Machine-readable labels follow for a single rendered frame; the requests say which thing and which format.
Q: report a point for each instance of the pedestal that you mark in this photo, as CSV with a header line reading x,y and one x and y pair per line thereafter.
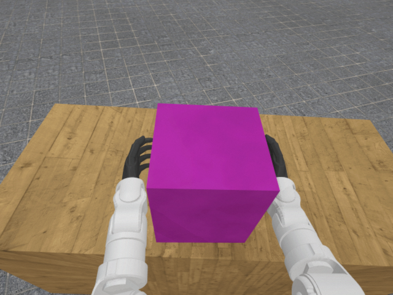
x,y
57,200

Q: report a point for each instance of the robot right hand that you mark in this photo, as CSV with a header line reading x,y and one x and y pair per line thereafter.
x,y
276,157

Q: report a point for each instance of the robot right upper arm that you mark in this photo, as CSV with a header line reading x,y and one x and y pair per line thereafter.
x,y
325,284

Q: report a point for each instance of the right robot forearm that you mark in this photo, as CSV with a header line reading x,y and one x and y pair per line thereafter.
x,y
302,248

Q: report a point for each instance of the carton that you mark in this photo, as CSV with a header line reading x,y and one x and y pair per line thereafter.
x,y
211,177

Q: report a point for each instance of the robot left hand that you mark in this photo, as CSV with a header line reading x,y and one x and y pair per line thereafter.
x,y
132,167

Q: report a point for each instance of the left robot forearm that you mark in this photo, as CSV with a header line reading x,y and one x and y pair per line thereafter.
x,y
124,268

